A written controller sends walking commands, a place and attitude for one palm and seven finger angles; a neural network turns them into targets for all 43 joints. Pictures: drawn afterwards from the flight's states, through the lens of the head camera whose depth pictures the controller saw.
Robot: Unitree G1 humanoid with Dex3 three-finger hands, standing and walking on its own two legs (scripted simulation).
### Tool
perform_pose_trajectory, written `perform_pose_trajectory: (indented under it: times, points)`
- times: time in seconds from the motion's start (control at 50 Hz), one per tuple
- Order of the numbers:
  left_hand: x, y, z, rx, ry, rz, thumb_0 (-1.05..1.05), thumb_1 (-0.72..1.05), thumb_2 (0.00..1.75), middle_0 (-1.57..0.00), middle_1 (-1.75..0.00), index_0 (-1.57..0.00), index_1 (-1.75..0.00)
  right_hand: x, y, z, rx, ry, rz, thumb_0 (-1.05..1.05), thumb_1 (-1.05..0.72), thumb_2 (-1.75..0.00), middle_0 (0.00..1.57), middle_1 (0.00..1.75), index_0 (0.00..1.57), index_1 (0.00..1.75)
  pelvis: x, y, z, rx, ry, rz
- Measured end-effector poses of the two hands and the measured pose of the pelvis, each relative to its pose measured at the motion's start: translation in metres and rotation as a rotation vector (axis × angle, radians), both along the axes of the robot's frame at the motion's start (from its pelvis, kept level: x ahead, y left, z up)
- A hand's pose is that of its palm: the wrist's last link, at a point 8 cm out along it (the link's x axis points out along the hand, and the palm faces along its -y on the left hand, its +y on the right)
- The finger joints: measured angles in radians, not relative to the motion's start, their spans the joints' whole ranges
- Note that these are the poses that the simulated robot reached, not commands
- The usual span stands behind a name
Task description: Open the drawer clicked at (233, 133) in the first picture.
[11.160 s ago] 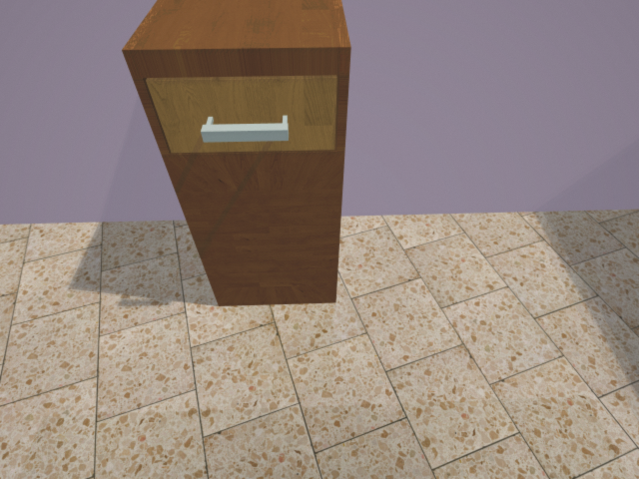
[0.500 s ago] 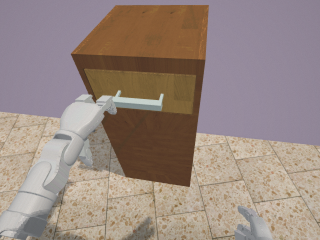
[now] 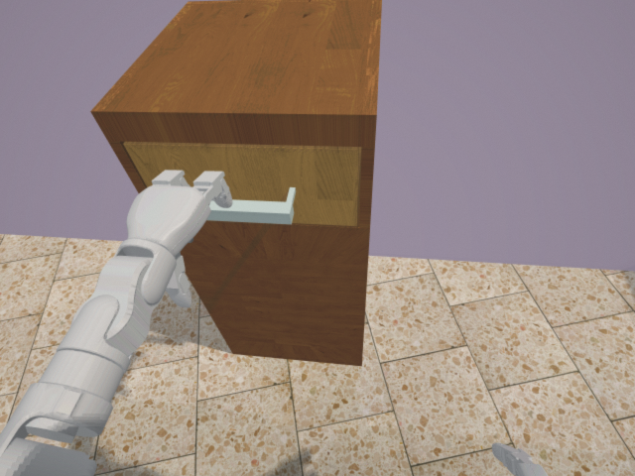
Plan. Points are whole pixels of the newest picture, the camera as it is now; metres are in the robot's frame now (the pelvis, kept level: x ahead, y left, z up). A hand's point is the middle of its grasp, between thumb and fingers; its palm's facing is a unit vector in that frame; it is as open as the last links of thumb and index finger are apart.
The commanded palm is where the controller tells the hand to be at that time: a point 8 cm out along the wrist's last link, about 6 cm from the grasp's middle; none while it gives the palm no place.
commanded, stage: move the hooked fingers above the handle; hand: left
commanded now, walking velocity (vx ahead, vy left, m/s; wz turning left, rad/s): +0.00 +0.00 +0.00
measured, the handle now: (242, 201) +0.53 +0.19 +0.02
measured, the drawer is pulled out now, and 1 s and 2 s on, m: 0.00 0.00 0.00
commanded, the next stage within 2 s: none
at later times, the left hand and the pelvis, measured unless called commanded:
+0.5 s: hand (213, 219) +0.43 +0.19 +0.08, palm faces -0.03 -0.03 -1.00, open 13.8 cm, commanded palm +0.42 +0.19 +0.14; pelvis +0.01 -0.01 -0.01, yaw +0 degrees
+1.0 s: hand (239, 196) +0.49 +0.17 +0.07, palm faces -0.04 -0.03 -1.00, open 13.7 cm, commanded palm +0.46 +0.18 +0.13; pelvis +0.01 -0.01 -0.01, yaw -1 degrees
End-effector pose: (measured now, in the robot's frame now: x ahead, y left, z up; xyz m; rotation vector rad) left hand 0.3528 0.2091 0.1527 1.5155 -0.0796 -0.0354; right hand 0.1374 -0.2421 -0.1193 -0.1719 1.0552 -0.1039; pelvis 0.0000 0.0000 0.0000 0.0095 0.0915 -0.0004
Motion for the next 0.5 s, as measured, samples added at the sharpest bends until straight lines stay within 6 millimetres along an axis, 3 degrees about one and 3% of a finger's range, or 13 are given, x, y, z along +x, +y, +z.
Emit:
perform_pose_trajectory:
  times: [0.3,0.5]
  points:
    - [0.033,-0.019,-0.014,0.013,0.054,0.005,0.0,-0.49,0.3,-0.31,-1.2,-0.32,-1.21,0.002,-0.01,-0.005,0.001,0.021,-0.024,0.01,-0.9,-0.9,0.2,0.3,0.2,0.29,0.009,-0.01,-0.003,0.006,0.032,0.004]
    - [0.054,-0.016,-0.015,0.024,0.054,0.042,0.0,-0.49,0.3,-0.31,-1.2,-0.32,-1.21,-0.015,-0.023,-0.009,-0.017,0.065,-0.064,0.0,-0.9,-0.9,0.2,0.3,0.2,0.29,0.012,-0.015,-0.005,0.006,0.058,0.004]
